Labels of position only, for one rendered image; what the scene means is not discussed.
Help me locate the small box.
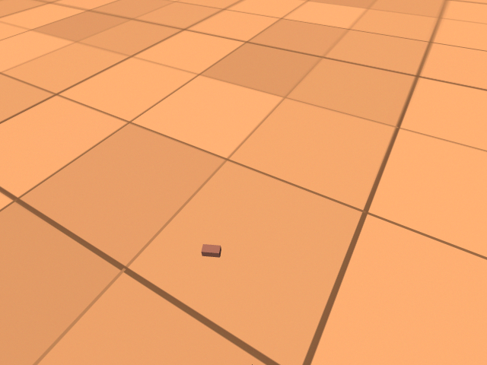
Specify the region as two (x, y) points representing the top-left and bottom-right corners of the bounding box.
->
(201, 244), (221, 258)

